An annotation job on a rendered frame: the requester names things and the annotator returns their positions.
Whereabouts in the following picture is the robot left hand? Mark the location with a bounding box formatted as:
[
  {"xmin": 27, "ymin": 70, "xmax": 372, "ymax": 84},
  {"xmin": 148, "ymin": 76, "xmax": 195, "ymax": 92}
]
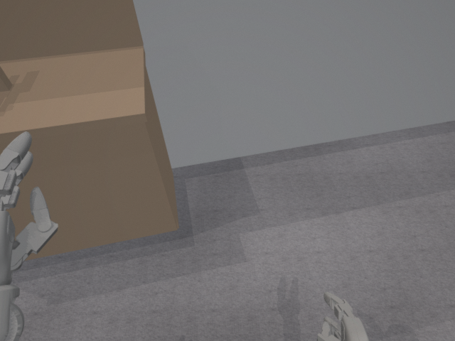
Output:
[{"xmin": 0, "ymin": 131, "xmax": 58, "ymax": 286}]

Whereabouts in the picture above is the robot left forearm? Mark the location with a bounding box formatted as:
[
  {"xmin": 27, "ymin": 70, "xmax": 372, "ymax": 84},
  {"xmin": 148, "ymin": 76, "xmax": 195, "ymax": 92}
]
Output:
[{"xmin": 0, "ymin": 284, "xmax": 24, "ymax": 341}]

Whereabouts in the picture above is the counter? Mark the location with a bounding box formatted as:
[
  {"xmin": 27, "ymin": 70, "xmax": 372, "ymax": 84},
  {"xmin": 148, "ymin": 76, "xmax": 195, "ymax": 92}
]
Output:
[{"xmin": 0, "ymin": 0, "xmax": 179, "ymax": 261}]

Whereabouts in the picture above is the robot right hand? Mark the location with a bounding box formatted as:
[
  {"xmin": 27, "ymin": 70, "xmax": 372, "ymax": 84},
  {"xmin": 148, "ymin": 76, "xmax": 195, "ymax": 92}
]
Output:
[{"xmin": 318, "ymin": 292, "xmax": 369, "ymax": 341}]

